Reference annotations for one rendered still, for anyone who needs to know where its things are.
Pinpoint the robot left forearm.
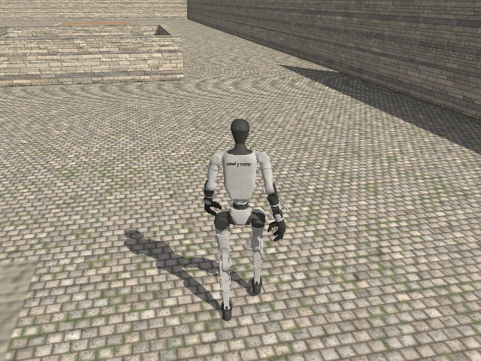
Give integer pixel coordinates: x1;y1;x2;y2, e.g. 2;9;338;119
204;180;214;205

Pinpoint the robot right forearm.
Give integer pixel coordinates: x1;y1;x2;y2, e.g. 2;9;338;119
267;183;283;222

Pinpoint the robot right upper arm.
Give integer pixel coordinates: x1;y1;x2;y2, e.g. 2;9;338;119
256;151;274;195

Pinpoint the left robot foot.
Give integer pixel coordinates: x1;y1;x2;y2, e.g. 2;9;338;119
221;300;232;321

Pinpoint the robot left upper arm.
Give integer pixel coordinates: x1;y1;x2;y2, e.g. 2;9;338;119
205;151;225;191

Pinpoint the robot left hand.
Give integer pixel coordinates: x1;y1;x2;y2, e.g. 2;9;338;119
204;201;222;216

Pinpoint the robot right hand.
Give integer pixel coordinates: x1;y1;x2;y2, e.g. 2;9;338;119
268;220;286;241

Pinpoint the left robot thigh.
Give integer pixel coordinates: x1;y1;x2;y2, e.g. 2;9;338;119
214;211;231;272

